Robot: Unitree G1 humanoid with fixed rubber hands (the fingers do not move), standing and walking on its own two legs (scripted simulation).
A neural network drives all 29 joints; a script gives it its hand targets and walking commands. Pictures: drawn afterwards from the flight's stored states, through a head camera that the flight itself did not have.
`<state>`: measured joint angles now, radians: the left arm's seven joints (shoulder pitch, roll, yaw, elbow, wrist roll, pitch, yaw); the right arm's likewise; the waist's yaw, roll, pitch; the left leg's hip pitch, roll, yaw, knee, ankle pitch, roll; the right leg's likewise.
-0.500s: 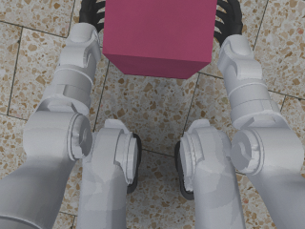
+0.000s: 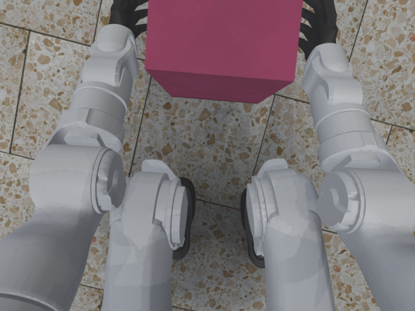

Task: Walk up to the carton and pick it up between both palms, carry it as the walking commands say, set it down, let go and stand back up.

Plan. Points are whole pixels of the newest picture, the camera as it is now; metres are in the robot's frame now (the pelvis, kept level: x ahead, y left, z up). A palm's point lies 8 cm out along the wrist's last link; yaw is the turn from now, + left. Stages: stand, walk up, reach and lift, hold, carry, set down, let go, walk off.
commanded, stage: set down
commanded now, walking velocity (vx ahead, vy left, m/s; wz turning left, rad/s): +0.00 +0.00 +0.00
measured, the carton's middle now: (220, 41) +0.54 +0.01 -0.21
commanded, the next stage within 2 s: let go in 2.00 s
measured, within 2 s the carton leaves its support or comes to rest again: neither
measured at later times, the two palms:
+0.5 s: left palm (114, 52) +0.51 +0.19 -0.18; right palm (324, 62) +0.50 -0.17 -0.18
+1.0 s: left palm (87, 19) +0.53 +0.20 -0.08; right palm (374, 28) +0.52 -0.19 -0.07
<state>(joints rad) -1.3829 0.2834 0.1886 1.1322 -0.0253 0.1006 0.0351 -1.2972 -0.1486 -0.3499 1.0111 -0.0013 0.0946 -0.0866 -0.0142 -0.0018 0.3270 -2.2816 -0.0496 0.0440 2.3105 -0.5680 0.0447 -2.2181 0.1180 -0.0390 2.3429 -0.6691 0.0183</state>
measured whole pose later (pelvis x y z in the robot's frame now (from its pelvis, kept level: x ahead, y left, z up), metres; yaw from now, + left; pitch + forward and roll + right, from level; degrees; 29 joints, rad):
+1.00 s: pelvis -0.01 +0.00 +0.06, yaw +0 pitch +28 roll -1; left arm -1.26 0.41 0.13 0.66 -0.20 0.30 0.11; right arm -1.21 -0.33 -0.17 0.53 0.21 0.31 -0.20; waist -0.01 0.01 0.52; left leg -2.04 -0.05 0.03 2.13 -0.58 0.04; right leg -1.98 0.11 -0.03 2.16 -0.66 0.01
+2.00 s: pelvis -0.01 +0.00 +0.30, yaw +1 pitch +25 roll -2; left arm -1.26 0.44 0.17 0.62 -0.14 0.44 0.03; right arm -1.15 -0.33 -0.23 0.52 0.16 0.45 -0.11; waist -0.04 0.00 0.52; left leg -1.34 -0.07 -0.04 1.23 -0.32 0.03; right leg -1.30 0.09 0.03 1.24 -0.38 0.01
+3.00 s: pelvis +0.10 +0.02 +0.43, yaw +0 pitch -3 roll +0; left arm 0.27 0.18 0.05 0.40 0.01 0.09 -0.05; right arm 0.26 -0.20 -0.08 0.40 -0.06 0.09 0.06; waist 0.00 0.04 0.15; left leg -0.19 -0.08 -0.02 0.52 -0.26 0.06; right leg -0.16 0.04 0.11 0.52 -0.30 0.00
